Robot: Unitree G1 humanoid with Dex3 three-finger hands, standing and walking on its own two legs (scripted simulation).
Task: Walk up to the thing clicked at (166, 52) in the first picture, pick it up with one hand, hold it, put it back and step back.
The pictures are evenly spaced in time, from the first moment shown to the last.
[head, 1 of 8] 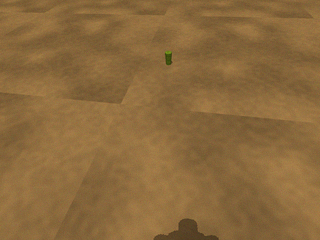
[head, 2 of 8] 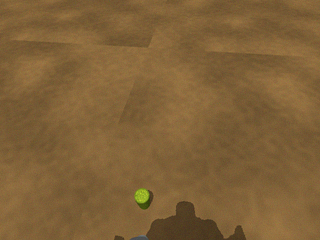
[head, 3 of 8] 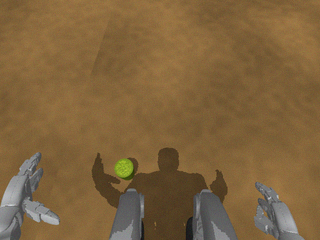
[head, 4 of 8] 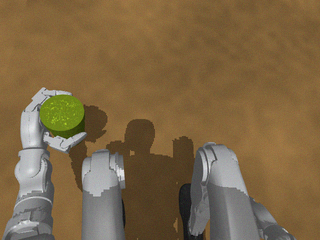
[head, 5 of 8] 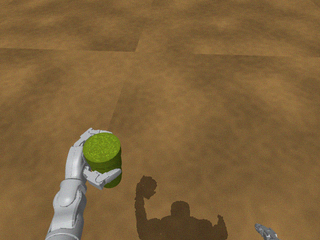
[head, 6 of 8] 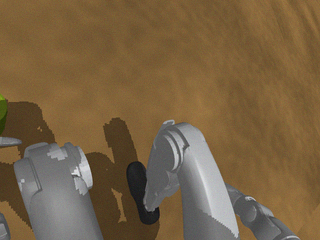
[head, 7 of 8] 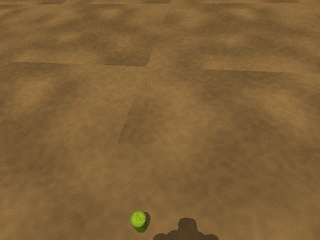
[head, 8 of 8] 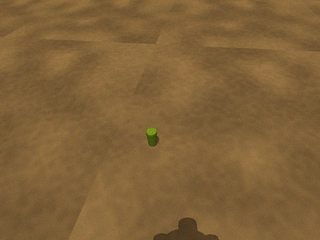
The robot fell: no
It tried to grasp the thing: yes
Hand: left
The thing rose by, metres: 0.69
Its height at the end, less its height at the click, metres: +0.00
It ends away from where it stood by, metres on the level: 0.02
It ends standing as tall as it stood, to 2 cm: yes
